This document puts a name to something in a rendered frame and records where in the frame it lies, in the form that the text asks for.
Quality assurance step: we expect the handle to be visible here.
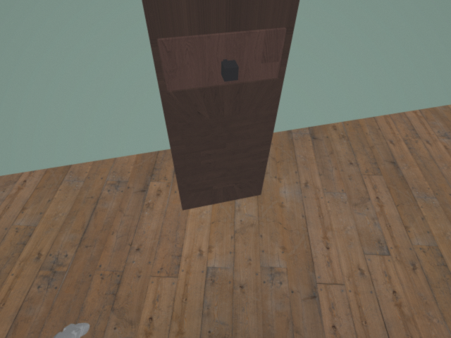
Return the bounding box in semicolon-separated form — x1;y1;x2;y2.
221;59;239;82

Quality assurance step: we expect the left robot hand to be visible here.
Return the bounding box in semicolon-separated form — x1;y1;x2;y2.
54;323;89;338

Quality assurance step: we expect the cabinet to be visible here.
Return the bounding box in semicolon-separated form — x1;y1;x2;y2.
142;0;299;210

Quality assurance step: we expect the drawer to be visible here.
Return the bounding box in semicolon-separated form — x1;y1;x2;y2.
158;27;287;91

